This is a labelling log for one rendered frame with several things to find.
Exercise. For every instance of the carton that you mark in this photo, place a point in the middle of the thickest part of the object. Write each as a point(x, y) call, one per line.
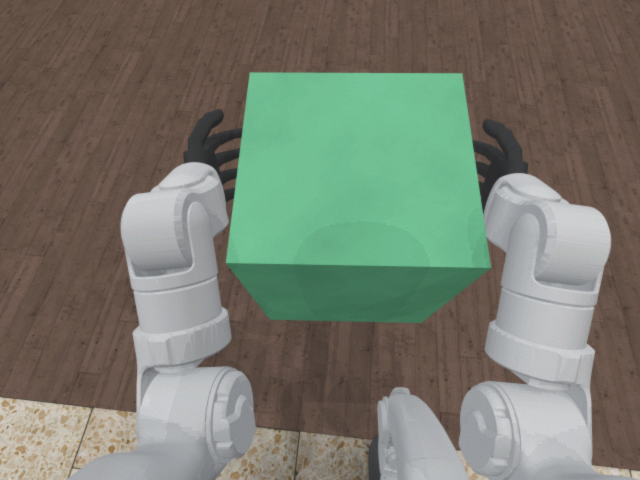
point(357, 196)

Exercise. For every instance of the robot left forearm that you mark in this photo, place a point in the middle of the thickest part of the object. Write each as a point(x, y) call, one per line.
point(168, 240)

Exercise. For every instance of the right robot shin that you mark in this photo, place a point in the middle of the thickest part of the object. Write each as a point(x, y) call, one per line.
point(387, 459)

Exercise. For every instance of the robot left hand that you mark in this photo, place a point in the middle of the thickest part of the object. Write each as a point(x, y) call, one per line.
point(201, 147)

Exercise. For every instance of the left robot upper arm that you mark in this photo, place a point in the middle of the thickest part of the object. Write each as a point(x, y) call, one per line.
point(190, 425)

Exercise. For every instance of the right robot upper arm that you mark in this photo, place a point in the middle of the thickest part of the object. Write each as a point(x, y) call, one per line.
point(512, 431)

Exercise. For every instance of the robot right forearm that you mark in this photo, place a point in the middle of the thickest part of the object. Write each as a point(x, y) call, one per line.
point(555, 257)

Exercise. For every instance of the robot right thigh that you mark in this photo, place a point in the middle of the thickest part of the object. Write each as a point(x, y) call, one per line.
point(422, 447)

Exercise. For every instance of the robot right hand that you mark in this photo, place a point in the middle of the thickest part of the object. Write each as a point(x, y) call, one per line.
point(502, 164)

